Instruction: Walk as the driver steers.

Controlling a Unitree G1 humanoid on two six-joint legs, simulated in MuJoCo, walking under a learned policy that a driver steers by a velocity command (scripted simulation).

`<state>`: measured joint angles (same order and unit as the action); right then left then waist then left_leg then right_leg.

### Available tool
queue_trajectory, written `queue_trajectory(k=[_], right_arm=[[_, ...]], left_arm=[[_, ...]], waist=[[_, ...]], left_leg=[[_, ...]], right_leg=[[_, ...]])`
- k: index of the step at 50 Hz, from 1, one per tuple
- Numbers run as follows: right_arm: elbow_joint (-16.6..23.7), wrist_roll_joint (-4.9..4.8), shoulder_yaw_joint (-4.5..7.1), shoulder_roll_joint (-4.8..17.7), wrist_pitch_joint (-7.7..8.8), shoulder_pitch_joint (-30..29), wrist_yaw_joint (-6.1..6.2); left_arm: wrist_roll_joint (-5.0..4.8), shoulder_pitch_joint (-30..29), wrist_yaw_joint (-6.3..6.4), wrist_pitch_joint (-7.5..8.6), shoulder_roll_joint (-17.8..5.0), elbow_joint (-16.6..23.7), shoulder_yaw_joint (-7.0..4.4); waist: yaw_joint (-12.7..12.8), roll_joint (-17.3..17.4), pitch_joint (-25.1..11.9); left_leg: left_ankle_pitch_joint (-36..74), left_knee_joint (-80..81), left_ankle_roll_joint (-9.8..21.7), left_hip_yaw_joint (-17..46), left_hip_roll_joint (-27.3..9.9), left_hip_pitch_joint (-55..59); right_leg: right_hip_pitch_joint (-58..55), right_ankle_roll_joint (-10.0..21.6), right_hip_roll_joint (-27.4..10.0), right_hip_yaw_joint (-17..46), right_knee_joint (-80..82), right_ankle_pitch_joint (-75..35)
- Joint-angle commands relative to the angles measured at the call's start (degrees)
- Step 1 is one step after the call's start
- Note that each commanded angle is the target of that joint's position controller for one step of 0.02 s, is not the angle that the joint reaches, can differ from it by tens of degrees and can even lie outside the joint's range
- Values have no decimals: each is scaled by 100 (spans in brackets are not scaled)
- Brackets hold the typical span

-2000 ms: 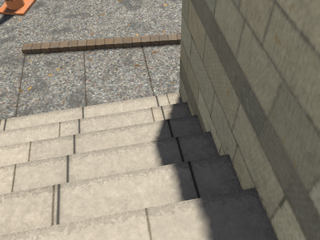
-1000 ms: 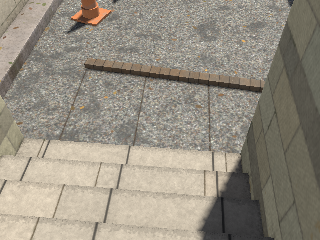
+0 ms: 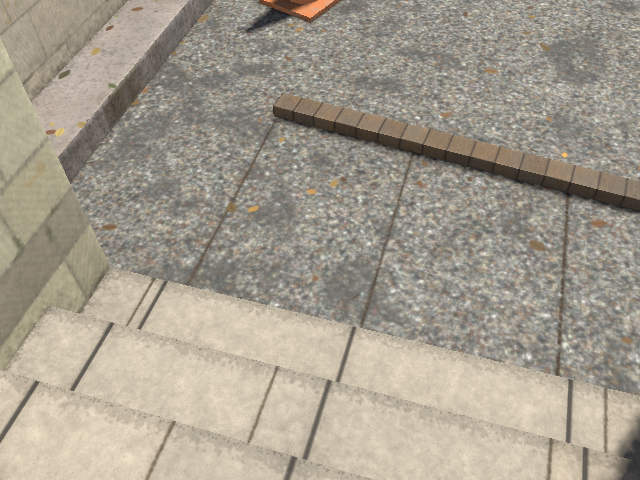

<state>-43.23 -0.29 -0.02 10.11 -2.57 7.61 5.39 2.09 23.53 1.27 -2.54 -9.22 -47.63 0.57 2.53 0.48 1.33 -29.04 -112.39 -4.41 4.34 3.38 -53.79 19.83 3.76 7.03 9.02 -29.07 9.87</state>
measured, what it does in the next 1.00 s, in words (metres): walks ahead, turning right: left foot, then right foot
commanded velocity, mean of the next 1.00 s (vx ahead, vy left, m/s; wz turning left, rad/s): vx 0.22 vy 0.00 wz -0.29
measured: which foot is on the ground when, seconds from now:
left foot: up 0.00-0.28, down 0.30-0.90, up 0.92-1.00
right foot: down 0.00-0.30, up 0.32-0.86, down 0.88-1.00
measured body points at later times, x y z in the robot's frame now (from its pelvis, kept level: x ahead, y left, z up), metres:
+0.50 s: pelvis +0.05 +0.08 +0.00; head +0.05 +0.11 +0.45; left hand +0.28 +0.29 -0.10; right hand +0.01 -0.20 -0.11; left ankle +0.11 +0.16 -0.74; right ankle +0.05 -0.08 -0.51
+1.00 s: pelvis +0.15 -0.01 -0.01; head +0.14 -0.02 +0.44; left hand +0.29 +0.21 -0.12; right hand +0.09 -0.28 -0.15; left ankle +0.17 +0.15 -0.66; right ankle +0.08 -0.09 -0.74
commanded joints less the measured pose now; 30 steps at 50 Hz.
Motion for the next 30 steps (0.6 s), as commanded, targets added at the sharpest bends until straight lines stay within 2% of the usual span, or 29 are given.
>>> queue_trajectory(k=[1,2,3,4,5,6,7,9,10,11,12,13,14,15,16,17,18,19,20,21,22,23,24,25,27,29,30], right_arm=[[746,89,163,307,56,11,62],[909,89,122,161,82,-120,31],[1157,99,33,-15,54,-378,-18],[1390,149,-53,-145,-9,-636,-69],[1627,219,-95,-213,-8,-1052,-128],[1752,244,-84,-187,13,-1304,-181],[1831,219,-47,-120,44,-1451,-244],[1840,4,94,162,149,-1253,-368],[1775,-44,134,275,163,-1061,-391],[1716,-53,174,401,156,-943,-404],[1629,-38,226,487,166,-895,-413],[1519,-11,270,499,182,-682,-416],[1361,24,311,526,202,-372,-407],[1179,65,341,617,217,208,-408],[962,209,377,957,176,1090,-441],[664,346,532,1366,126,1586,-524],[545,312,489,1102,189,1616,-554],[541,239,352,809,176,1349,-543],[570,184,246,642,118,1048,-510],[593,175,164,655,66,695,-467],[518,210,80,691,18,510,-422],[522,217,0,692,0,348,-388],[545,209,-74,668,5,305,-368],[553,163,-136,637,25,409,-352],[450,62,-200,656,77,889,-295],[217,-10,-142,786,148,1438,-237],[129,-6,-51,941,186,1635,-218]], left_arm=[[-26,89,219,131,-990,698,-129],[-63,265,264,121,-910,688,-99],[-171,380,372,44,-780,712,-37],[-204,306,472,-75,-717,808,-29],[-182,214,527,-149,-716,917,-49],[-204,149,558,-228,-746,1007,-98],[-230,105,555,-292,-846,1053,-180],[-157,-410,499,-371,-1303,1314,-383],[-208,-651,470,-377,-1458,1442,-448],[-278,-784,448,-382,-1476,1539,-478],[-328,-730,418,-383,-1398,1565,-475],[-349,-725,386,-364,-1326,1603,-458],[-331,-624,341,-321,-1125,1612,-410],[-266,-460,264,-296,-830,1579,-335],[-127,-327,188,-249,-286,1670,-204],[-444,-545,163,-122,-570,2015,-335],[-391,-1220,236,-42,-1063,1961,-508],[-276,-1404,300,-116,-1232,1934,-577],[-221,-1164,328,-234,-1164,1763,-585],[-245,-945,291,-307,-1065,1683,-557],[-297,-644,211,-327,-834,1575,-487],[-309,-348,144,-343,-772,1506,-455],[-333,-235,104,-352,-748,1465,-420],[-335,-250,101,-370,-773,1502,-400],[-305,-624,124,-350,-691,1675,-308],[-298,-791,88,-285,-602,1755,-258],[-276,-951,56,-212,-622,1834,-252]], waist=[[-236,-428,-338],[-189,-536,-566],[-112,-509,-611],[-92,-492,-529],[-48,-469,-527],[29,-538,-601],[126,-756,-668],[-77,-1363,-870],[-212,-1471,-766],[-259,-1479,-555],[-194,-1439,-426],[-263,-1440,-338],[-311,-1331,-320],[-448,-813,-687],[-477,659,-1208],[-580,1591,-1086],[-757,1152,-229],[-654,1136,199],[-433,1127,253],[-158,1112,319],[106,1039,171],[314,948,82],[364,777,20],[317,683,10],[52,349,14],[-106,229,9],[-200,351,69]], left_leg=[[1418,7,-108,-164,127,-462],[1412,-172,-177,-123,139,-714],[1704,315,-286,48,107,-971],[2103,1394,-288,-29,139,-849],[2432,2438,-320,-70,95,-498],[2607,3620,-340,-111,142,129],[2578,4741,-328,-150,244,844],[2262,5410,-260,-64,340,2304],[2145,5828,-163,45,253,2831],[2102,6626,-42,193,144,3168],[2098,7339,44,271,91,3467],[2105,8074,163,283,-14,3930],[1989,8616,270,198,-190,4580],[1760,8861,489,550,-655,5721],[4091,8079,1037,1611,-1917,7097],[2922,9203,1818,3642,-2897,7091],[1869,9505,1863,3708,-2730,6555],[1393,9373,1791,2863,-2300,6049],[679,9312,1567,2216,-1909,5218],[396,9373,1393,1774,-1547,4227],[532,9476,1285,1453,-1273,3366],[548,9527,1260,1211,-1114,2858],[516,9518,1265,1078,-1056,2573],[375,9479,1298,1059,-1063,2540],[104,9387,1433,1202,-1182,2905],[-437,9393,1525,1476,-1313,3656],[-726,9516,1552,1640,-1411,4025]], right_leg=[[-155,1168,-1363,1700,348,-3225],[-592,1183,-1380,1798,177,-3527],[-952,1215,-1372,1792,-26,-3109],[-832,1115,-1151,1654,-22,-2505],[-730,1004,-1064,1725,47,-2142],[-647,913,-989,1728,253,-1684],[-563,825,-961,1766,493,-1256],[-158,857,-1036,1943,777,-1085],[41,878,-1110,2089,899,-766],[7,835,-1144,2296,966,-454],[-128,784,-1172,2521,985,-249],[-127,706,-1107,2636,878,91],[109,583,-928,2607,636,541],[691,424,-556,2325,-290,1660],[2127,30,343,1563,-2458,3228],[3737,-284,758,1419,-3424,3691],[4634,-627,524,1072,-4658,3136],[4947,-717,458,703,-5499,2702],[4666,-725,358,453,-6344,2343],[4213,-755,373,237,-7078,1798],[3626,-813,400,-55,-7944,1314],[3263,-899,374,-241,-8300,967],[3061,-970,335,-314,-8488,656],[3053,-1025,261,-318,-8492,417],[3393,-1038,76,-145,-8092,10],[3742,-965,-205,191,-6725,-348],[3851,-935,-358,270,-5660,-530]])
Keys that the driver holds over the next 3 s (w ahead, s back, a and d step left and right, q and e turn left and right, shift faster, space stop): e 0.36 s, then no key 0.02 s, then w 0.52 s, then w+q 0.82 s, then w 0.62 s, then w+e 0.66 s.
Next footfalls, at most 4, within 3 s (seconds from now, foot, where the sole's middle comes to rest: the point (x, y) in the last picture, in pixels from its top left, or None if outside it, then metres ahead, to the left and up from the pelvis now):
0.30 left None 0.14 0.15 -0.77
0.88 right None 0.11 -0.10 -0.77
1.38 left None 0.44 0.01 -0.94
1.80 right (438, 450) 0.67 -0.22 -1.11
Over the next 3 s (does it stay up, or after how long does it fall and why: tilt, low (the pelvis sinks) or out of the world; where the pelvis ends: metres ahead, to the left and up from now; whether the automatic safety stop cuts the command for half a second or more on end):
stays up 1.19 0.03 -0.58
